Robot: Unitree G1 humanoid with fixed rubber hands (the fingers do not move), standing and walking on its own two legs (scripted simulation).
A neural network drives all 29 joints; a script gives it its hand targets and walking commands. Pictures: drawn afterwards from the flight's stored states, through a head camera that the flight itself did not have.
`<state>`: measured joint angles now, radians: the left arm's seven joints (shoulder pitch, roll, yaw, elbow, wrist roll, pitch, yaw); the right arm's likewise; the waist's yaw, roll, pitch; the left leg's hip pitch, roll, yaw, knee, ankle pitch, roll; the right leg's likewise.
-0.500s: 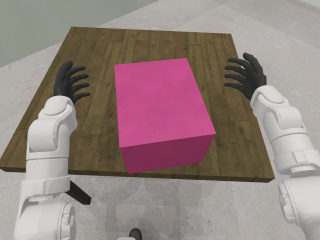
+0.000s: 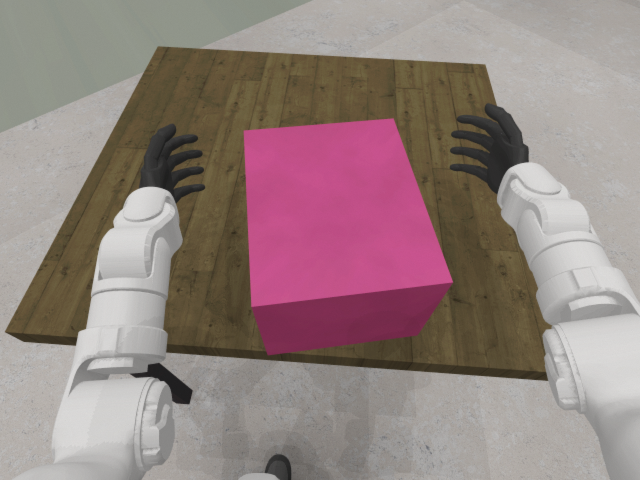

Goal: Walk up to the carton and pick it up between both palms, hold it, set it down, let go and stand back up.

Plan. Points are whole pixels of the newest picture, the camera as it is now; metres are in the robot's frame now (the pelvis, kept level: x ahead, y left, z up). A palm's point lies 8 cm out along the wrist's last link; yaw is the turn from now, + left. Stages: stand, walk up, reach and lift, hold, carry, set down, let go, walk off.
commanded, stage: reach and lift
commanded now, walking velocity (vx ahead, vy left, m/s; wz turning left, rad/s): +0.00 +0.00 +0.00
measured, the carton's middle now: (331, 234) +0.42 +0.04 +0.01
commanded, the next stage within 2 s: none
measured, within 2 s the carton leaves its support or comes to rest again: neither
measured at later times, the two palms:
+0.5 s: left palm (187, 229) +0.37 +0.22 +0.06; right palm (475, 200) +0.45 -0.14 +0.07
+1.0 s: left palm (211, 223) +0.39 +0.19 +0.06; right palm (454, 205) +0.45 -0.12 +0.07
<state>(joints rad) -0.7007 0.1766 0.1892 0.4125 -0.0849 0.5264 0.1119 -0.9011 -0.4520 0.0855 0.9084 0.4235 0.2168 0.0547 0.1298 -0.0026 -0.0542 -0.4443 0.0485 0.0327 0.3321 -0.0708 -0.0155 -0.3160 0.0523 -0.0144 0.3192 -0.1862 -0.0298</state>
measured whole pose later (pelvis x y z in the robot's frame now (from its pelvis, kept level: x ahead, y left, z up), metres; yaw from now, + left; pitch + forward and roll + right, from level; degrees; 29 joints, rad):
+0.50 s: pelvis -0.01 +0.00 -0.01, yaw -1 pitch +16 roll -1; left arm -0.65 0.06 0.20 0.67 -0.02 0.10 0.14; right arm -0.85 -0.34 0.03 1.02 0.28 -0.06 0.04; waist 0.16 0.01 -0.13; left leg -0.60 0.06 0.04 0.38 -0.07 -0.01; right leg -0.47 0.06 -0.01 0.38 -0.18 -0.03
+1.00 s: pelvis -0.02 +0.01 -0.01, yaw -2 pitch +16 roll -2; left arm -0.76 -0.02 0.23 0.77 0.04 0.07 0.24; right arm -0.93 -0.23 -0.05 1.13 0.20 -0.06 -0.01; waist 0.14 0.00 -0.13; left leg -0.64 0.07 0.04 0.43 -0.08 -0.01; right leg -0.51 0.07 0.00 0.40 -0.18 -0.03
